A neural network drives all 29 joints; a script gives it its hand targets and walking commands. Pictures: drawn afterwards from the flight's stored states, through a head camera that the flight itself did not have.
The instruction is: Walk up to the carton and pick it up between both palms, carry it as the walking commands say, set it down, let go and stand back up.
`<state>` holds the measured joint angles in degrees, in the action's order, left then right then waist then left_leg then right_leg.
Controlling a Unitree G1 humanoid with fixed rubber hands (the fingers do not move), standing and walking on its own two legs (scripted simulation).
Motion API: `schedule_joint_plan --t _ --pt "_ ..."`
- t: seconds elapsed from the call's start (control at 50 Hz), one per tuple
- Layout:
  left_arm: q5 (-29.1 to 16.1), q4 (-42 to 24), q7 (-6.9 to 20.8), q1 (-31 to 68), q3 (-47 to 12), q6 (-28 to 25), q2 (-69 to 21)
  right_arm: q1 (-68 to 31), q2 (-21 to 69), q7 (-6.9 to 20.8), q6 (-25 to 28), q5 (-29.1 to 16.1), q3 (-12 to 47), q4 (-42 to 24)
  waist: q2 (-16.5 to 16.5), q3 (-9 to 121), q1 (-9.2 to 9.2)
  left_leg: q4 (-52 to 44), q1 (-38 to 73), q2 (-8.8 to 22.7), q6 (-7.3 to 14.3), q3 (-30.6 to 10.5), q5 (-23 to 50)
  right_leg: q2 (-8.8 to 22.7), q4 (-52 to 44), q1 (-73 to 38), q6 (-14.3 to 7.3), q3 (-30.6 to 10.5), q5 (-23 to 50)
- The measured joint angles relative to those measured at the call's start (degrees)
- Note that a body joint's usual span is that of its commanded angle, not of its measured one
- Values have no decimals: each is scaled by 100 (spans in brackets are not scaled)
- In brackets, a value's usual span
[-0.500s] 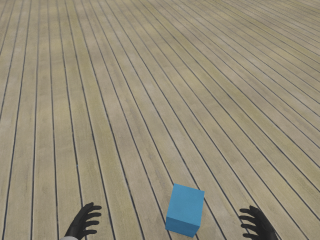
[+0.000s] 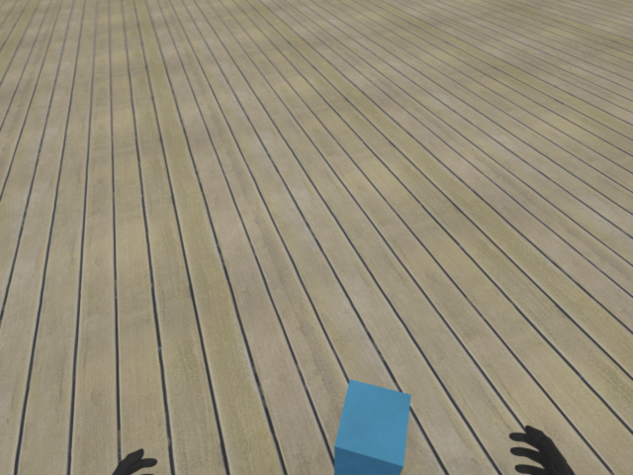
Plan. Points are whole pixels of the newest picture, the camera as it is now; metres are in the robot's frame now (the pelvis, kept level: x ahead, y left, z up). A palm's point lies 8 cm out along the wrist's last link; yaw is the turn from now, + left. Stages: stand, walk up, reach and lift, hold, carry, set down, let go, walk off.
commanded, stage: stand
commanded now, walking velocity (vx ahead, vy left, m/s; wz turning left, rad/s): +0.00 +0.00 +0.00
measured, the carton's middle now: (370, 437) +0.39 -0.09 -0.64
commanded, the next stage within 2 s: none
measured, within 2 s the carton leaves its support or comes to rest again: neither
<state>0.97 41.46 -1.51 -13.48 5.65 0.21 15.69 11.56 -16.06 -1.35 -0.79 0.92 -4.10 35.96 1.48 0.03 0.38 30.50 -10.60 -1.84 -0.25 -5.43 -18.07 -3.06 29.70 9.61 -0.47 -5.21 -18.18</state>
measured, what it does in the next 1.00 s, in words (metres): stands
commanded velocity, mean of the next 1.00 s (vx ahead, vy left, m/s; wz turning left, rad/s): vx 0.00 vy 0.00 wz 0.00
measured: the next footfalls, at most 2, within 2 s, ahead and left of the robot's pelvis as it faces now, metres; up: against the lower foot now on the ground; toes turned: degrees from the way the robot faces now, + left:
none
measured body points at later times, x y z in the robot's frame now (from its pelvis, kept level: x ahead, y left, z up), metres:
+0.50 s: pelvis -0.01 -0.01 +0.00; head -0.01 -0.01 +0.45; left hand +0.10 +0.27 -0.11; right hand +0.10 -0.29 -0.11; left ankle -0.02 +0.12 -0.73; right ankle -0.02 -0.12 -0.73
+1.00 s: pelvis -0.02 +0.00 +0.01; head -0.03 -0.01 +0.46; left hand +0.07 +0.28 -0.12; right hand +0.05 -0.30 -0.11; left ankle -0.02 +0.12 -0.73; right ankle -0.02 -0.12 -0.73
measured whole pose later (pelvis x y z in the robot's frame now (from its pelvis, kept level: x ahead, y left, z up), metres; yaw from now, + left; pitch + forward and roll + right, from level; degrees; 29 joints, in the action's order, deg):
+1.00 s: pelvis -0.02 +0.00 +0.01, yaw -2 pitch -3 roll +0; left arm 0.4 54.0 -1.5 -12.1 2.9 -0.7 16.3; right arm 14.3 -18.4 -2.4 1.2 0.3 -1.5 50.3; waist 0.8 -1.6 -0.1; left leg 25.0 -8.5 -1.0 -0.6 -3.8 -13.6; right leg -3.4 25.5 8.6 -0.6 -7.0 -13.6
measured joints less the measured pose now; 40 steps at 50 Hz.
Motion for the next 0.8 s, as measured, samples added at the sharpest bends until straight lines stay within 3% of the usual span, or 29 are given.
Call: schedule_joint_plan --t 0.8 --pt "-48 1047 7 184 -185 -86 153 232 -262 -123 217 -55 228 1189 -29 -163 -49 -457 225 77 -51 83 370 -38 -352 -142 -42 -90 361"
